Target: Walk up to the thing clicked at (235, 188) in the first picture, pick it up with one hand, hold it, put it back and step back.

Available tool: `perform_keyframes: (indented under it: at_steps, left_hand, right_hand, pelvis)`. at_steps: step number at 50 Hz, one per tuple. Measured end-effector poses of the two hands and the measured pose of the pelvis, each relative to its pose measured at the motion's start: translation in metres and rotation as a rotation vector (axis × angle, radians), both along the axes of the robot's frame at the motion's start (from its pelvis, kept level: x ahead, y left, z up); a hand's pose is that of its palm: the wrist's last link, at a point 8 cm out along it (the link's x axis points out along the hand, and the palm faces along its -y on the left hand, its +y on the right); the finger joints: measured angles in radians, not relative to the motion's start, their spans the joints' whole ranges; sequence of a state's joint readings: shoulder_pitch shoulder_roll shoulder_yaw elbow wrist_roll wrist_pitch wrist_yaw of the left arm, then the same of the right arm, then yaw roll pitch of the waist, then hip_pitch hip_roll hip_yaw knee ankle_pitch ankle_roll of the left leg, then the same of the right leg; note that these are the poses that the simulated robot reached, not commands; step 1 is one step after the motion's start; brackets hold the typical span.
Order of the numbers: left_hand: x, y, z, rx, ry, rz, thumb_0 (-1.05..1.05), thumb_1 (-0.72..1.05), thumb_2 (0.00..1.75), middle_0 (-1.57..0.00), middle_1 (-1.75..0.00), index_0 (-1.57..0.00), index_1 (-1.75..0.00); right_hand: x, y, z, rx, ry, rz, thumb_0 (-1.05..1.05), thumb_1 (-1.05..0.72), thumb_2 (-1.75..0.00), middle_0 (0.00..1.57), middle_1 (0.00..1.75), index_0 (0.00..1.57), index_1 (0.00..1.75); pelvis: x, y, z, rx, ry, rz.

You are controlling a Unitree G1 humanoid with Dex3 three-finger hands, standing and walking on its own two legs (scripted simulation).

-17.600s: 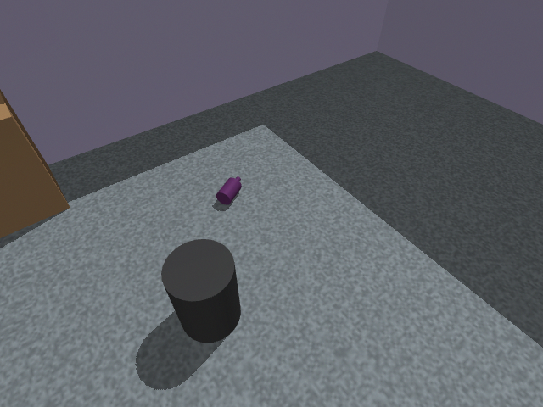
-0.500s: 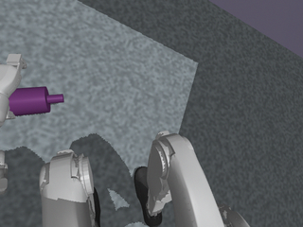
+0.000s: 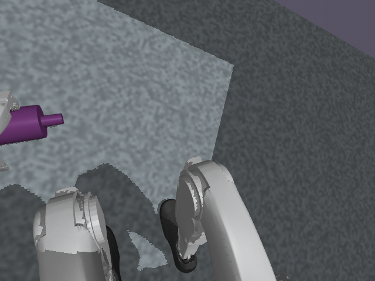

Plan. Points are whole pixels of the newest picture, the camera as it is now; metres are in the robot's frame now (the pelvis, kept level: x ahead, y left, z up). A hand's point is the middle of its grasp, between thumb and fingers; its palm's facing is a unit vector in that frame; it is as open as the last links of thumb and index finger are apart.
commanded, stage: rest palm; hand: left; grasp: from above
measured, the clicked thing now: (24, 123) +0.49 +0.26 -0.29
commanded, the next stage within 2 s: close in 1.36 s
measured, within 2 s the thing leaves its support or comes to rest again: neither
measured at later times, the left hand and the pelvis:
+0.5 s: hand (7, 122) +0.48 +0.28 -0.24, palm faces -0.46 -0.10 -0.88, open 14.1 cm; pelvis +0.01 +0.00 -0.02, yaw -2 degrees
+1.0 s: hand (11, 125) +0.48 +0.28 -0.26, palm faces -0.44 -0.10 -0.89, open 14.1 cm; pelvis +0.00 +0.01 -0.03, yaw -4 degrees
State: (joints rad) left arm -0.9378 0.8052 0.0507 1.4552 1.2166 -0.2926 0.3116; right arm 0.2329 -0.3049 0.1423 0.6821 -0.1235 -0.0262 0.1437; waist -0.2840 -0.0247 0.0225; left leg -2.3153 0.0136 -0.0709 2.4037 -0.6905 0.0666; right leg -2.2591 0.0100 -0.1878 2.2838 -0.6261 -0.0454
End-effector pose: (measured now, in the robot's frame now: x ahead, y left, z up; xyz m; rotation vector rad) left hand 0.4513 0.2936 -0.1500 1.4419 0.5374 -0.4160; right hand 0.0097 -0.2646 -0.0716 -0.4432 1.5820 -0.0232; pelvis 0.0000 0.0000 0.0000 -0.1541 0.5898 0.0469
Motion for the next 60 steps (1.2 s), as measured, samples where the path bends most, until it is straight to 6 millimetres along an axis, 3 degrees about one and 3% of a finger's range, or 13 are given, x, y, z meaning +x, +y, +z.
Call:
perform_keyframes:
  at_steps: [7, 12, 16, 23, 31, 37, 42, 54, 60]
  left_hand:
    - [-0.015, 0.003, -0.011, -0.029, -0.156, -0.084, 0.00, -0.50, 0.99, -0.09, -1.05, -0.11, -1.04]
    - [0.000, 0.003, -0.009, 0.010, -0.204, -0.037, 0.00, -0.51, 1.01, -0.08, -1.02, -0.10, -1.02]
    - [0.019, 0.000, -0.011, 0.037, -0.193, 0.012, 0.00, -0.52, 1.02, -0.08, -1.00, -0.09, -1.01]
    - [0.037, -0.009, -0.026, 0.033, -0.133, 0.065, 0.00, -0.51, 1.00, -0.08, -1.00, -0.08, -1.01]
    - [0.031, -0.007, -0.043, 0.008, -0.092, 0.060, 0.00, -0.52, 0.99, -0.08, -1.00, -0.08, -1.00]
    - [0.029, -0.005, -0.050, -0.005, -0.101, 0.023, 0.00, -0.53, 0.99, -0.08, -0.98, -0.08, -0.99]
    - [0.030, -0.006, -0.051, -0.015, -0.129, 0.000, 0.00, -0.53, 1.00, -0.08, -0.97, -0.08, -0.99]
    - [0.038, -0.008, -0.059, 0.009, -0.150, 0.028, 0.00, -0.51, 1.00, -0.10, -0.96, -0.09, -0.98]
    - [0.040, -0.008, -0.063, 0.016, -0.136, 0.051, 0.00, -0.49, 0.99, -0.11, -0.96, -0.10, -0.98]
  right_hand:
    - [0.041, -0.004, -0.013, -0.021, -0.066, 0.115, 0.00, -0.91, -0.90, 0.20, 0.30, 0.20, 0.30]
    - [0.076, -0.001, -0.019, -0.006, -0.158, 0.182, 0.00, -0.91, -0.90, 0.20, 0.30, 0.20, 0.30]
    - [0.087, 0.002, -0.020, 0.016, -0.204, 0.203, 0.00, -0.91, -0.90, 0.20, 0.30, 0.20, 0.29]
    - [0.062, 0.006, -0.020, 0.042, -0.164, 0.147, -0.01, -0.91, -0.90, 0.19, 0.30, 0.20, 0.29]
    - [0.012, 0.013, -0.011, 0.046, -0.024, 0.074, 0.00, -0.91, -0.90, 0.20, 0.30, 0.20, 0.30]
    - [-0.007, 0.015, -0.002, 0.026, 0.017, 0.078, 0.00, -0.91, -0.90, 0.20, 0.30, 0.20, 0.30]
    - [-0.005, 0.017, 0.004, 0.008, -0.001, 0.107, 0.00, -0.90, -0.90, 0.20, 0.30, 0.20, 0.30]
    - [0.024, 0.022, 0.004, 0.036, -0.096, 0.203, 0.00, -0.90, -0.90, 0.20, 0.30, 0.20, 0.30]
    - [0.027, 0.023, 0.002, 0.056, -0.093, 0.206, 0.00, -0.91, -0.90, 0.20, 0.30, 0.20, 0.30]
  pelvis:
    - [0.002, 0.003, -0.013, -0.003, -0.018, 0.005]
    - [0.005, 0.004, -0.018, -0.005, -0.013, 0.006]
    - [0.006, 0.005, -0.020, -0.012, -0.010, 0.000]
    - [0.009, 0.004, -0.022, -0.022, -0.007, -0.009]
    - [0.008, 0.003, -0.021, -0.033, -0.017, -0.020]
    - [0.006, 0.004, -0.024, -0.047, -0.038, -0.029]
    - [0.005, 0.006, -0.026, -0.059, -0.047, -0.034]
    - [0.004, 0.008, -0.029, -0.071, -0.060, -0.037]
    - [0.005, 0.007, -0.028, -0.073, -0.056, -0.040]
